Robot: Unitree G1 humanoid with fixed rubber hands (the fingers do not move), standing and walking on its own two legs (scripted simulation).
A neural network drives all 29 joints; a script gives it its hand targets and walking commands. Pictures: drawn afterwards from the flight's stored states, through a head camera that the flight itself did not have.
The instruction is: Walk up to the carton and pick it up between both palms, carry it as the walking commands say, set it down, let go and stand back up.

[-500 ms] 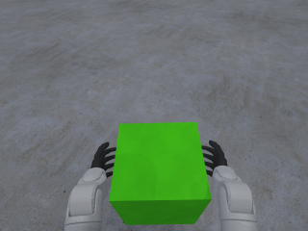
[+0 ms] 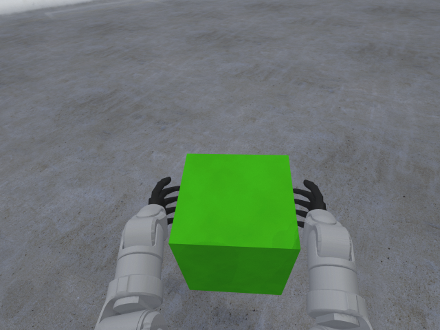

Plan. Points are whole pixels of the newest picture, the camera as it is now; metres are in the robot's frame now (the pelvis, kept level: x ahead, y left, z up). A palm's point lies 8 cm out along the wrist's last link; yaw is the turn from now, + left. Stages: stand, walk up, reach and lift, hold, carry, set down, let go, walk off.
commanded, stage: hold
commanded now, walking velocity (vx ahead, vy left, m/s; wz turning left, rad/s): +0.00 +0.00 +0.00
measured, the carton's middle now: (235, 226) +0.34 -0.03 -0.01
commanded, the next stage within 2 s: set down in 0.48 s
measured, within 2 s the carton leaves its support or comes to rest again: neither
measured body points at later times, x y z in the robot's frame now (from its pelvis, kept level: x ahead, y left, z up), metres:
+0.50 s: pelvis +0.05 -0.01 +0.02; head +0.08 -0.03 +0.46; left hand +0.32 +0.12 +0.01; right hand +0.31 -0.18 +0.01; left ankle -0.02 +0.10 -0.73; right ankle +0.07 -0.10 -0.74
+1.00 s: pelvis -0.03 +0.02 -0.01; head -0.02 -0.02 +0.44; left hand +0.30 +0.13 -0.02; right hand +0.28 -0.17 -0.02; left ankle -0.02 +0.10 -0.74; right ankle +0.07 -0.10 -0.74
